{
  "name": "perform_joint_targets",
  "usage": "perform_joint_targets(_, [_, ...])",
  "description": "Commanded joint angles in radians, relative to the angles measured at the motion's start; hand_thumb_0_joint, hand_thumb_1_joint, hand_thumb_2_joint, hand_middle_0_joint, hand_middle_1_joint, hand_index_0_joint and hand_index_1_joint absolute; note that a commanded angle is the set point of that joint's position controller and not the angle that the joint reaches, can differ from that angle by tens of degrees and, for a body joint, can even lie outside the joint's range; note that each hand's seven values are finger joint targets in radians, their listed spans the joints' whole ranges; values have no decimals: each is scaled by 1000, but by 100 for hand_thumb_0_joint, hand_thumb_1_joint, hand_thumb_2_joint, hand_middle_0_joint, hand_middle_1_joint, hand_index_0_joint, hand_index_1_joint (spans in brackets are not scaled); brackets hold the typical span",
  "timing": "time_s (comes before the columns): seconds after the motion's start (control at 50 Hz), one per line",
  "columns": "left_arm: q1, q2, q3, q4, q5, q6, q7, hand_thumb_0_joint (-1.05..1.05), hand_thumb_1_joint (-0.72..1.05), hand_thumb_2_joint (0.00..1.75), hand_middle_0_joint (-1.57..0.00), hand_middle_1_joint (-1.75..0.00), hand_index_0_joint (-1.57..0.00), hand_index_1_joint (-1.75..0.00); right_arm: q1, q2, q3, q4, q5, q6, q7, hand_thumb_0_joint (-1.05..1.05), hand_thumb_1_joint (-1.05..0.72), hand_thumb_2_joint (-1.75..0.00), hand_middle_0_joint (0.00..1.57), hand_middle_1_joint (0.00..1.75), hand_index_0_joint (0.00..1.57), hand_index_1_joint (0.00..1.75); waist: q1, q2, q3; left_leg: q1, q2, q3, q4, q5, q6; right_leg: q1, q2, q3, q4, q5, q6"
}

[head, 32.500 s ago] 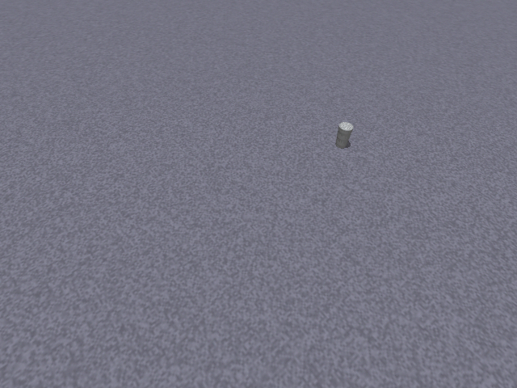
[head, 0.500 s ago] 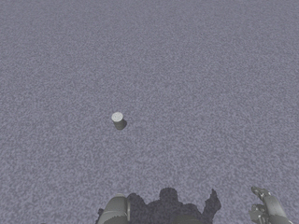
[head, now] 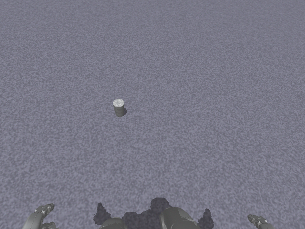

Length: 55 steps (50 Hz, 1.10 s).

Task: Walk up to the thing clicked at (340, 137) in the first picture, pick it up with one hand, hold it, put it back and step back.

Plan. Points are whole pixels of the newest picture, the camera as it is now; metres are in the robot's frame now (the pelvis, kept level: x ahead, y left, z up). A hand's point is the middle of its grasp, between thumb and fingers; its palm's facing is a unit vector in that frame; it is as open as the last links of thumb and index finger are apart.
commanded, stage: step back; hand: left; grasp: from the side
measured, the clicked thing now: (119, 108) +0.94 +0.20 -0.69
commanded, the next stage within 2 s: stand in 1.30 s
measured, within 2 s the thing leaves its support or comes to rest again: neither
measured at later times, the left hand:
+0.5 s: hand out of the picture -0.08 +0.27 -0.14, palm faces +0.07 -0.87 -0.48, open 7.4 cm
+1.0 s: hand out of the picture +0.00 +0.23 -0.13, palm faces +0.08 -0.92 -0.39, open 7.4 cm
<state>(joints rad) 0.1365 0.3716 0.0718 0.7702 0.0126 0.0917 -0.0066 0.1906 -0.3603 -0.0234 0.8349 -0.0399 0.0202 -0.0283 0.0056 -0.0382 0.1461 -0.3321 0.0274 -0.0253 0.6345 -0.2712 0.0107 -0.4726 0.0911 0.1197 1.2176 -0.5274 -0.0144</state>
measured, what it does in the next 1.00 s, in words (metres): steps on the spot: right foot, then left foot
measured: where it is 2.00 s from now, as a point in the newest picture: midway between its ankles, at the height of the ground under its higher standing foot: outside the picture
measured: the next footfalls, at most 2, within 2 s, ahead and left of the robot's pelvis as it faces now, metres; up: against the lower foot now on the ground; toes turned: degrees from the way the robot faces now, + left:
right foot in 0.14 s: -0.06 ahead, -0.17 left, +0.00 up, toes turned +0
left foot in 0.48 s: -0.08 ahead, +0.10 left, +0.00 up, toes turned +0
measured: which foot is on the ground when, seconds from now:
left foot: down 0.00-0.16, up 0.18-0.46, down 0.48-0.78, up 0.80-1.00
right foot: up 0.00-0.12, down 0.14-0.52, up 0.54-0.74, down 0.76-1.00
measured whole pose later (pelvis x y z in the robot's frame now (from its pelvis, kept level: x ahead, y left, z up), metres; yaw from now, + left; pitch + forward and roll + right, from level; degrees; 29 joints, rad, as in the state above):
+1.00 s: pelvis -0.07 -0.03 +0.00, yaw +4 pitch -2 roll +1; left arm 0.14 0.33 0.04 0.98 0.04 -0.05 0.00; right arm 0.21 -0.40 -0.05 1.00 -0.02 0.03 0.01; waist 0.02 0.04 0.08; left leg -0.33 0.00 -0.08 0.85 -0.49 0.01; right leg -0.31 -0.03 -0.07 0.63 -0.28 -0.03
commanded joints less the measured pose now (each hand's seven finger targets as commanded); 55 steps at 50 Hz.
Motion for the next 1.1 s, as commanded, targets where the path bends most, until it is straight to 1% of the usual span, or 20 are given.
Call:
perform_joint_targets(0.0, [44, 180, 60, -54, 3, -44, 15, 0, 90, 90, -20, -30, -20, -30, -41, -254, -85, -93, -2, -18, -16, 0, -90, -90, 20, 30, 20, 30, 4, 222, -146, 106, 189, -147, -149, 385, 213, 40, -47, -22, -193, 1, 31])
perform_joint_targets(0.1, [178, 182, 54, 75, 9, -109, 32, 0, 90, 90, -20, -30, -20, -30, -65, -269, -85, -77, 8, 26, 10, 0, -90, -90, 20, 30, 20, 30, 26, 208, -253, 99, 111, -61, 82, 167, 139, 314, -40, -163, -873, 262, 24])
perform_joint_targets(0.12, [167, 238, 70, 86, 26, -116, 36, 0, 90, 90, -20, -30, -20, -30, -49, -218, -70, -81, 15, 29, 13, 0, -90, -90, 20, 30, 20, 30, 15, 106, -229, -76, 57, -51, 161, 19, 97, 403, -83, -21, -834, 257, -2])
perform_joint_targets(0.14, [177, 326, 90, 80, 40, -120, 37, 0, 90, 90, -20, -30, -20, -30, -54, -165, -54, -107, 20, 27, 14, 0, -90, -90, 20, 30, 20, 30, 28, -123, -187, -331, -64, -56, 277, -263, 37, 420, -275, 301, -857, 167, -64])
perform_joint_targets(0.16, [100, 426, 104, 36, 44, -118, 43, 0, 90, 90, -20, -30, -20, -30, -138, -203, -76, -127, 12, 32, 1, 0, -90, -90, 20, 30, 20, 30, 74, -163, -137, -224, -43, -175, 389, -327, -6, 92, -505, 522, -935, 50, -236])
perform_joint_targets(0.18, [-3, 419, 98, 19, 40, -119, 47, 0, 90, 90, -20, -30, -20, -30, -140, -266, -104, -98, 14, 34, 1, 0, -90, -90, 20, 30, 20, 30, 42, -156, -44, -119, -7, -208, 492, -284, -13, -116, -534, 557, -982, -58, -264])
perform_joint_targets(0.24, [-33, 291, 68, 47, 30, -137, 52, 0, 90, 90, -20, -30, -20, -30, -62, -226, -82, -26, 30, 24, 20, 0, -90, -90, 20, 30, 20, 30, -27, -25, -10, -209, -89, -175, 506, -134, -15, 102, -315, 152, -804, 304, -146])
perform_joint_targets(0.38, [110, 330, 91, 84, 39, -144, 41, 0, 90, 90, -20, -30, -20, -30, -100, -225, -85, -23, -1, -4, 49, 0, -90, -90, 20, 30, 20, 30, 62, -181, -90, -183, -16, -85, 132, -271, -33, 302, -378, 244, -847, -73, -191])
perform_joint_targets(0.46, [101, 266, 47, 83, 22, -127, 33, 0, 90, 90, -20, -30, -20, -30, 29, -229, -110, 57, -11, -32, 51, 0, -90, -90, 20, 30, 20, 30, -4, -60, -182, 232, -64, -7, -254, -102, 18, 158, -288, 42, -601, 247, -107])
perform_joint_targets(0.5, [67, 170, 19, 62, 3, -130, 35, 0, 90, 90, -20, -30, -20, -30, 91, -365, -145, 52, -14, -39, 48, 0, -90, -90, 20, 30, 20, 30, -49, 283, -170, 394, 268, -582, -393, -370, 180, -245, -64, -208, -256, -33, -7])
perform_joint_targets(0.52, [-23, 274, 48, 68, 15, -136, 44, 0, 90, 90, -20, -30, -20, -30, 109, -394, -147, 56, -5, -37, 55, 0, -90, -90, 20, 30, 20, 30, -86, 188, -84, 212, 320, -646, -408, -445, 270, -192, -134, -70, -229, -90, -8])
perform_joint_targets(0.54, [-23, 294, 44, 72, 10, -142, 38, 0, 90, 90, -20, -30, -20, -30, 61, -370, -143, 47, -3, -34, 55, 0, -90, -90, 20, 30, 20, 30, -57, 157, -40, 143, 310, -570, -393, -416, 272, -132, -149, -69, -247, -89, -18])
perform_joint_targets(0.6, [62, 245, 38, 111, 7, -149, 14, 0, 90, 90, -20, -30, -20, -30, -3, -263, -109, 38, 1, -45, 46, 0, -90, -90, 20, 30, 20, 30, -10, 144, -13, 144, 169, -309, -334, -157, 181, -94, -148, -114, -342, 81, -12])
perform_joint_targets(0.72, [177, 202, 46, 184, 4, -165, 25, 0, 90, 90, -20, -30, -20, -30, -74, -198, -68, 25, 26, -27, 40, 0, -90, -90, 20, 30, 20, 30, 70, 149, -123, -63, 91, -124, -81, 30, 98, 393, -79, -173, -745, 324, 2])
perform_joint_targets(0.74, [187, 228, 56, 189, 12, -167, 33, 0, 90, 90, -20, -30, -20, -30, -40, -152, -53, 26, 32, -24, 36, 0, -90, -90, 20, 30, 20, 30, 71, 61, -155, -119, 38, -100, 32, -40, 65, 473, -129, -78, -788, 327, -11])
perform_joint_targets(0.76, [190, 303, 71, 182, 28, -172, 41, 0, 90, 90, -20, -30, -20, -30, -14, -114, -40, 17, 39, -25, 31, 0, -90, -90, 20, 30, 20, 30, 70, -107, -169, -215, -85, -85, 190, -186, 16, 479, -332, 245, -888, 259, -74])
perform_joint_targets(0.8, [19, 342, 70, 128, 26, -165, 36, 0, 90, 90, -20, -30, -20, -30, 56, -217, -76, 78, 24, -5, 15, 0, -90, -90, 20, 30, 20, 30, 17, -42, -100, -73, -33, -117, 329, -354, 2, 172, -515, 452, -987, -116, -228])
perform_joint_targets(0.86, [-26, 281, 54, 120, 24, -167, 34, 0, 90, 90, -20, -30, -20, -30, 55, -215, -72, 114, 26, -8, 24, 0, -90, -90, 20, 30, 20, 30, 7, -33, -55, -76, -17, -134, 321, -242, 8, 143, -401, 234, -939, 29, -171])
perform_joint_targets(1.02, [-71, 261, 42, 139, 4, -147, 27, 0, 90, 90, -20, -30, -20, -30, 82, -178, -67, 159, 11, -31, 21, 0, -90, -90, 20, 30, 20, 30, -17, -104, -175, 102, -27, 49, -118, -56, -14, 207, -317, 1, -715, 456, -121])
perform_joint_targets(1.08, [-50, 181, 14, 126, -13, -135, 29, 0, 90, 90, -20, -30, -20, -30, 31, -256, -86, 150, -4, -49, 6, 0, -90, -90, 20, 30, 20, 30, 3, 87, -231, 177, 159, -216, -215, 318, 68, 158, -189, -104, -493, 541, -15])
